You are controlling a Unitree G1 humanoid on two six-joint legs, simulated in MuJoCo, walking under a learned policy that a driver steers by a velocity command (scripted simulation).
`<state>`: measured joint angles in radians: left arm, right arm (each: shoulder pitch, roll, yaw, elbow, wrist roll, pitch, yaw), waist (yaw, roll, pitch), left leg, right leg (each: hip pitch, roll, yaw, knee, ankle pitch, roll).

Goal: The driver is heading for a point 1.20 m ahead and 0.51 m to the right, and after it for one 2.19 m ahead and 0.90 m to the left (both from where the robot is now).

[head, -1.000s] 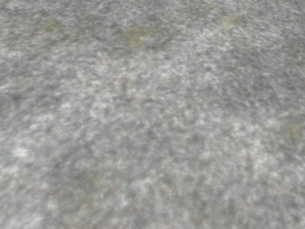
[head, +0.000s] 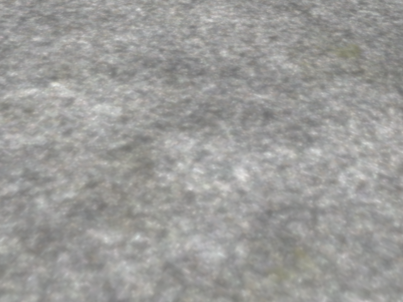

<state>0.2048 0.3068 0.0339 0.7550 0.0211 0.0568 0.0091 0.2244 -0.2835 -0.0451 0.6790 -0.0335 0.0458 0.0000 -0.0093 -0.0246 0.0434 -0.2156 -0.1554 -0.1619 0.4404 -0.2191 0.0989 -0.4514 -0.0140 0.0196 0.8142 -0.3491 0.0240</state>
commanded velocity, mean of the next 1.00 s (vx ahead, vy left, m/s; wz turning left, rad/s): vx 0.80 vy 0.00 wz -0.68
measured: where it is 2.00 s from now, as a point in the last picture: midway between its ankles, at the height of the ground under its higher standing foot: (378, 116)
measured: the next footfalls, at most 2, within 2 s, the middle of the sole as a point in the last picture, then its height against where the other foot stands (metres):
right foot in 0.24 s outside the picture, level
left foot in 0.60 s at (234, 273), level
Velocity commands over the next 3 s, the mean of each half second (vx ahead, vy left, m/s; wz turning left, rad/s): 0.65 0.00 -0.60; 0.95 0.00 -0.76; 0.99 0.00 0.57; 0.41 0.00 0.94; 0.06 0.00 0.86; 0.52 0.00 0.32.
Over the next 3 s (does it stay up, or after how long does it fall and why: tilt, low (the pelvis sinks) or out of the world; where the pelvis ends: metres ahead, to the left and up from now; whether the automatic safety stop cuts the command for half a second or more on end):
stays up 1.44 -0.73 0.00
